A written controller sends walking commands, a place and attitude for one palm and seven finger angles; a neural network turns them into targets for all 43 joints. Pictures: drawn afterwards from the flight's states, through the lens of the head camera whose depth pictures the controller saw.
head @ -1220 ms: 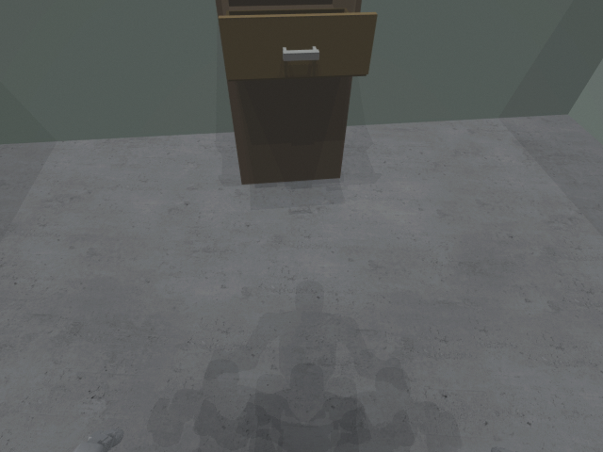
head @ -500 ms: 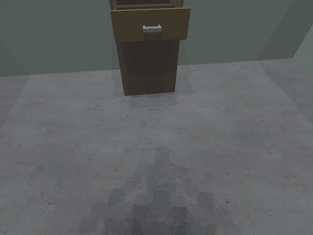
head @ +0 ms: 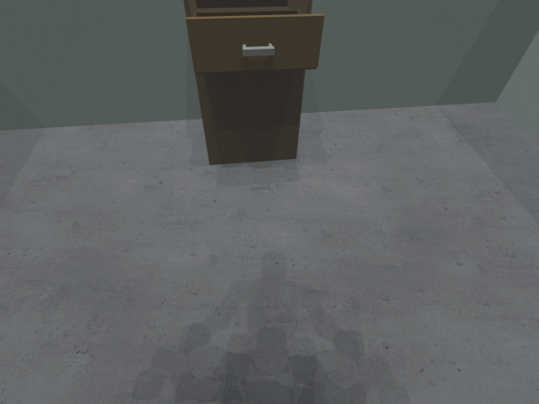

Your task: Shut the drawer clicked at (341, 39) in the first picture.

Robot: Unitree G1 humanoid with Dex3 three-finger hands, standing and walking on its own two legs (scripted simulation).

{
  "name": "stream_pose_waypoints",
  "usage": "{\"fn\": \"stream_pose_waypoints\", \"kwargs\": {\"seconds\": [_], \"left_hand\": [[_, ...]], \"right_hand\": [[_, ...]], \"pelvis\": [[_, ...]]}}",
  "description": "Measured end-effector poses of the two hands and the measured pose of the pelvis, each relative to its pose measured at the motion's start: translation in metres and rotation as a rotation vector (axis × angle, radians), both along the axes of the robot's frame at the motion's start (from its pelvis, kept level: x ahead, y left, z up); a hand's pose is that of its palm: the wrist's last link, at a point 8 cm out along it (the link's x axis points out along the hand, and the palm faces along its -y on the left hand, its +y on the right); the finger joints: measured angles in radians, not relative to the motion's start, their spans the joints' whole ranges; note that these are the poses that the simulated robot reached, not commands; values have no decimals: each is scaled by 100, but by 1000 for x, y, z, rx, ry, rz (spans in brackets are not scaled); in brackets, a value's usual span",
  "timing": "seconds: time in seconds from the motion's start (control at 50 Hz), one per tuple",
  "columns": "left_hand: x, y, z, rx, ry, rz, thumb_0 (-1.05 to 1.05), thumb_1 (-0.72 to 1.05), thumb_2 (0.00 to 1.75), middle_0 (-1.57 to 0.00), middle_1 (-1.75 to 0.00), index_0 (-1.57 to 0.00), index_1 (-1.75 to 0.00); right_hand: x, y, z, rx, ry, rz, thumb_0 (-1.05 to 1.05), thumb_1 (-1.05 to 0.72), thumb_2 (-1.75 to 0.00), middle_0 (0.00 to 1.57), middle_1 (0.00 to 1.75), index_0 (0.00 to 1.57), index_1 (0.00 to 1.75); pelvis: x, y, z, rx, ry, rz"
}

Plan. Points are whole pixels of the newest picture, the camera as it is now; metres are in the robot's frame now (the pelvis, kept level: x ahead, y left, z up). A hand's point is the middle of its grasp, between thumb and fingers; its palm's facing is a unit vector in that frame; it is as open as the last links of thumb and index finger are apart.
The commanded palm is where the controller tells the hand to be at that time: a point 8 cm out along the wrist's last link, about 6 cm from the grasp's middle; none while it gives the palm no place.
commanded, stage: look at it before walking up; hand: left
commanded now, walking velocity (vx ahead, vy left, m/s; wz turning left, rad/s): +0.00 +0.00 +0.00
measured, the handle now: (257, 48) +1.19 +0.10 +0.00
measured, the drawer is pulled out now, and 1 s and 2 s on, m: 0.28 0.28 0.28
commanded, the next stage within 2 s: walk to a spot facing it in 0.32 s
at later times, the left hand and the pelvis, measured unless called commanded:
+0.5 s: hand out of the picture +0.08 +0.25 -0.16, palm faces -0.02 -0.94 -0.33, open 7.3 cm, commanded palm none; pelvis +0.01 +0.00 +0.00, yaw -1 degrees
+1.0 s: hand out of the picture +0.10 +0.12 -0.16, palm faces -0.14 -0.97 -0.18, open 7.3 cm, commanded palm none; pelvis +0.13 -0.05 +0.00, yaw -13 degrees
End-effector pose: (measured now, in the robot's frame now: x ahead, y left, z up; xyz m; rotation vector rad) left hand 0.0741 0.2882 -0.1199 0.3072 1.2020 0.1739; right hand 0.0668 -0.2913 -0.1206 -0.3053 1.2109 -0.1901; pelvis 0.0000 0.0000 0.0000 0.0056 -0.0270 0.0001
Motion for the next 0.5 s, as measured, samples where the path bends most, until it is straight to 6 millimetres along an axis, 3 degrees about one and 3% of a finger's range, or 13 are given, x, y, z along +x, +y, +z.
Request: {"fn": "stream_pose_waypoints", "kwargs": {"seconds": [0.5], "left_hand": [[-3,5,0,8,19,16,1,91,90,-20,-30,-21,-30]], "right_hand": [[14,7,1,2,-19,6,1,-90,-90,20,30,21,30]], "pelvis": [[7,4,0,0,-1,-11]]}}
